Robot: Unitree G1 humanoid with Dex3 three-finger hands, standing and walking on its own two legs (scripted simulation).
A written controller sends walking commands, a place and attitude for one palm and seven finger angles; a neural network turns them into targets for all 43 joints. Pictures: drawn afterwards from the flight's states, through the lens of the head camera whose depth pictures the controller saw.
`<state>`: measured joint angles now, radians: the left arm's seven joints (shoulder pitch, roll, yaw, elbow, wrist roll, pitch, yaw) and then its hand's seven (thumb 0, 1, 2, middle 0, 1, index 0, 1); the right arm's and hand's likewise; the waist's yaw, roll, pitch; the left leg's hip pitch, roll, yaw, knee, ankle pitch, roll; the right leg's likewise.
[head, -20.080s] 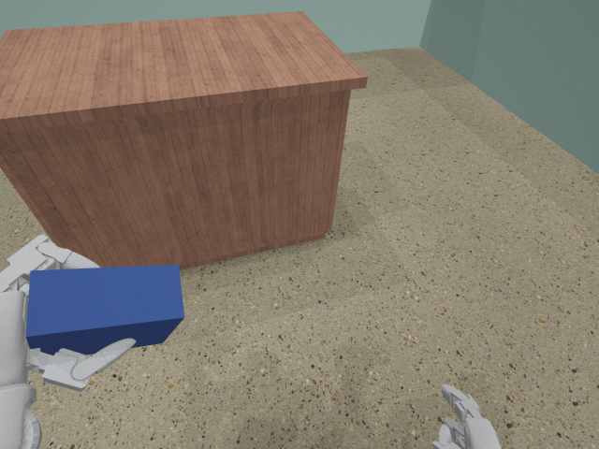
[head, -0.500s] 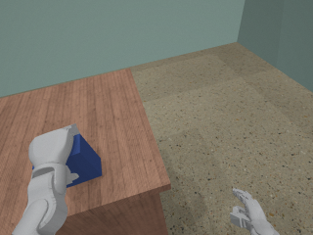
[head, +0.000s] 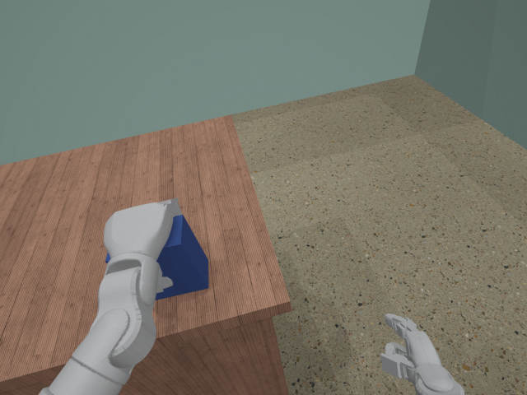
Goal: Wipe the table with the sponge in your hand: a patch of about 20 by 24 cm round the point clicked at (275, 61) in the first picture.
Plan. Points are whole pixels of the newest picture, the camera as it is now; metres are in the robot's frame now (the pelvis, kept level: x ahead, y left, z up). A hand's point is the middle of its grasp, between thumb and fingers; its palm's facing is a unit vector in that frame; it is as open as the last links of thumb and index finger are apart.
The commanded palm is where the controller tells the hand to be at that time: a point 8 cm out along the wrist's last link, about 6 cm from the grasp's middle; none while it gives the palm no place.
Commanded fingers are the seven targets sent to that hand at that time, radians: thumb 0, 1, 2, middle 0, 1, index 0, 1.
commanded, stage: slide across to the third lane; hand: left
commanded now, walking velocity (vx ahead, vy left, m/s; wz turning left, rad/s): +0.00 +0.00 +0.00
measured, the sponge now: (168, 267) +0.28 +0.22 +0.06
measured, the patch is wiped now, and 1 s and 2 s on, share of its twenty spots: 0.80 0.95 1.00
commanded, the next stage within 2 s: wipe forward along the third lane in 0.16 s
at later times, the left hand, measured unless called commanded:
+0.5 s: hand (176, 245) +0.29 +0.19 +0.10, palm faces +0.04 -0.06 -1.00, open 10.0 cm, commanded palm +0.28 +0.19 +0.15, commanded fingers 0.00 0.10 1.30 -1.20 -1.60 -1.20 -1.60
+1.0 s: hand (182, 216) +0.35 +0.20 +0.10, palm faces -0.04 +0.01 -1.00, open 10.0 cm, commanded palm +0.34 +0.21 +0.14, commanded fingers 0.00 0.10 1.30 -1.20 -1.60 -1.20 -1.60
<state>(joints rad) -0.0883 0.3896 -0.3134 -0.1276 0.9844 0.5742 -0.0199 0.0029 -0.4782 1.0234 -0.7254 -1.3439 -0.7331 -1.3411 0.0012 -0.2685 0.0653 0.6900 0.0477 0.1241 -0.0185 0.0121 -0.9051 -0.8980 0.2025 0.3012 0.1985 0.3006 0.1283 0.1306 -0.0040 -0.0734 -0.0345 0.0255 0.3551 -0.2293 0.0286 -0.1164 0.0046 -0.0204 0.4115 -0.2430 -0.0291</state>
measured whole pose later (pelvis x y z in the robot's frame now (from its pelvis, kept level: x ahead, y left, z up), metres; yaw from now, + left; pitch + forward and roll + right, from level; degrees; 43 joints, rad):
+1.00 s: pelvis -0.02 -0.04 +0.00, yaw +0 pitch +0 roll +2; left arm -0.51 0.41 -0.24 0.50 0.96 0.42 0.00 0.00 -0.50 1.04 -0.75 -1.33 -0.76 -1.32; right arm 0.11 -0.30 0.05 0.76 0.06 0.10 -0.11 0.01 -0.90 -0.90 0.20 0.30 0.20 0.30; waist 0.05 0.09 -0.04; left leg -0.19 0.01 0.01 0.41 -0.22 -0.01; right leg -0.24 0.05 -0.04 0.46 -0.23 -0.08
